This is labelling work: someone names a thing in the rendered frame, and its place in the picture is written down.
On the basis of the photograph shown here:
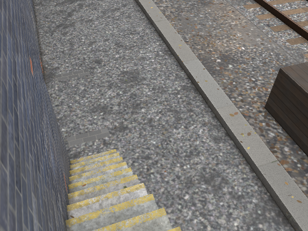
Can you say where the stairs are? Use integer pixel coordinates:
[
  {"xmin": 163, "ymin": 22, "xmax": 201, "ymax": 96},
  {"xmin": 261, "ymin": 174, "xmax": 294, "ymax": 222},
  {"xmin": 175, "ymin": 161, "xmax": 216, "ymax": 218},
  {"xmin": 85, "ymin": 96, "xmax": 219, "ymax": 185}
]
[{"xmin": 65, "ymin": 149, "xmax": 182, "ymax": 231}]

